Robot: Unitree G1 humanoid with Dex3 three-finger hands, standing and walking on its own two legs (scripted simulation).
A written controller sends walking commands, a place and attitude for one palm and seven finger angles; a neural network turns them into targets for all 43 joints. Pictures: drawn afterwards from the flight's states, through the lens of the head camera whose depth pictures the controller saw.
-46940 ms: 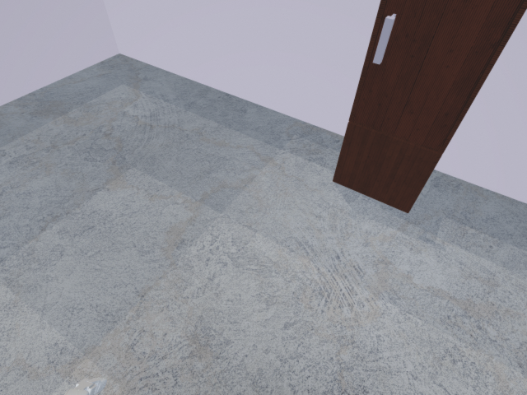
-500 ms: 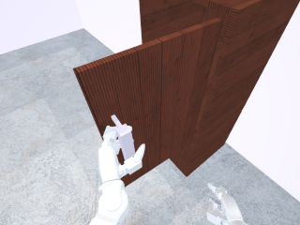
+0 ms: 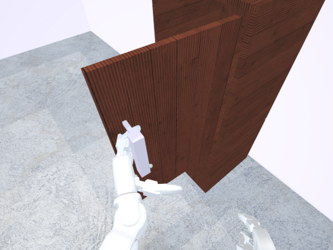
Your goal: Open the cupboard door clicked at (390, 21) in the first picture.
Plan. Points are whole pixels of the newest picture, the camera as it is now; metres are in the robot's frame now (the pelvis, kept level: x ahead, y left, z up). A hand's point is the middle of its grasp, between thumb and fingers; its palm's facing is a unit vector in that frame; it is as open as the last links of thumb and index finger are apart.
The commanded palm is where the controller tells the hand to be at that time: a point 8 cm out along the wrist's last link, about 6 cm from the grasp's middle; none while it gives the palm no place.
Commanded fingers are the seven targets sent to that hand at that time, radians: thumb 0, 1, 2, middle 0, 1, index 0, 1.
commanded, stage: open thumb and fingers to let go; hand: left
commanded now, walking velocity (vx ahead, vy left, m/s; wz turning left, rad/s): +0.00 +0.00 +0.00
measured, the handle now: (135, 149) +0.34 +0.10 +0.07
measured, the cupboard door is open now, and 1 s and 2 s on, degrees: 86 89 89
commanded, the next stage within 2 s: slide the hand sideways off the handle in 0.04 s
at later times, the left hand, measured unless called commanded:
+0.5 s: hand (145, 181) +0.25 +0.06 +0.08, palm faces -0.18 -0.98 +0.04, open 16.4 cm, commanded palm +0.23 +0.11 +0.07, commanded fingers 0.00 -0.50 0.30 -0.15 -0.30 -0.15 -0.30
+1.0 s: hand (124, 199) +0.22 +0.10 +0.07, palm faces -0.14 -0.99 -0.03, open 16.3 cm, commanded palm +0.19 +0.16 +0.07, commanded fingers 0.00 -0.50 0.30 -0.15 -0.30 -0.15 -0.30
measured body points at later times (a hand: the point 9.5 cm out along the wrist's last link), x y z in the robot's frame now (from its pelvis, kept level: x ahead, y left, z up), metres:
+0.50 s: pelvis +0.00 +0.03 +0.00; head +0.02 +0.01 +0.45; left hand +0.25 +0.11 +0.08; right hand +0.17 -0.19 -0.08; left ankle +0.01 +0.14 -0.70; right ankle +0.01 -0.09 -0.70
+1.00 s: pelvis +0.01 +0.03 -0.01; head +0.05 +0.01 +0.43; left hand +0.22 +0.16 +0.07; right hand +0.19 -0.19 -0.09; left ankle +0.01 +0.14 -0.70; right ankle +0.01 -0.09 -0.70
